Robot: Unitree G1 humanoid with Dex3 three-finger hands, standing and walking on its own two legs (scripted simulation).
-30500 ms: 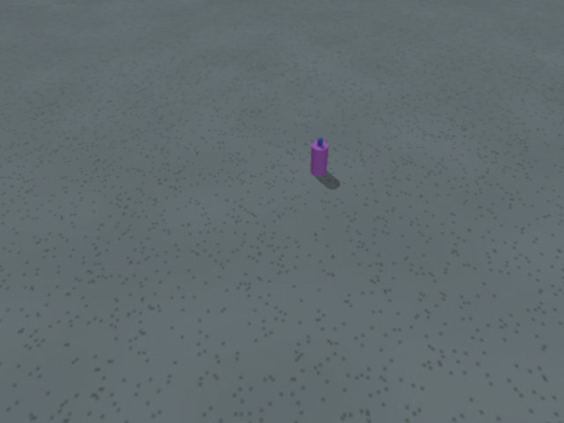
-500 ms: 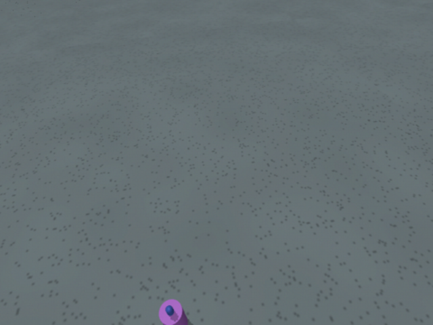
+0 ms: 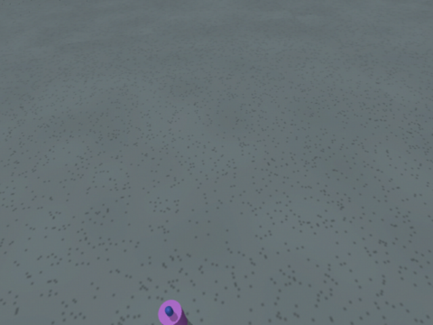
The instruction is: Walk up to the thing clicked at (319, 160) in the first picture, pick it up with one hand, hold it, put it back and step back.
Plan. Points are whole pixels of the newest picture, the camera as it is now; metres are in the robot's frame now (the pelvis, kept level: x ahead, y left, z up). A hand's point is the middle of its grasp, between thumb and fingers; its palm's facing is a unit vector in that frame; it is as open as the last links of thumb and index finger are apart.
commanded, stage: stand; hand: left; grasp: from the side
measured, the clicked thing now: (172, 317) +0.32 +0.23 -0.67
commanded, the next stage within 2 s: step back in 0.06 s
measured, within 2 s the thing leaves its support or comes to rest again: neither
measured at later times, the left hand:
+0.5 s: hand out of the picture +0.07 +0.30 -0.19, palm faces -0.01 -0.92 -0.39, open 7.4 cm
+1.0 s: hand out of the picture -0.06 +0.29 -0.16, palm faces -0.06 -0.92 -0.40, open 7.4 cm
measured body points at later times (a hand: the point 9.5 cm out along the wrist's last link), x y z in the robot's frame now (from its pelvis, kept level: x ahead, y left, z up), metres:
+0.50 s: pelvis -0.07 +0.03 -0.04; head -0.01 +0.05 +0.41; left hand +0.07 +0.35 -0.16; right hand +0.01 -0.30 -0.15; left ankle -0.09 +0.14 -0.75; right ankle +0.00 -0.13 -0.75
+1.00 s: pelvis -0.17 +0.03 -0.03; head -0.11 +0.02 +0.42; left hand -0.05 +0.34 -0.14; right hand -0.07 -0.29 -0.15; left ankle -0.16 +0.16 -0.69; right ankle -0.16 -0.09 -0.75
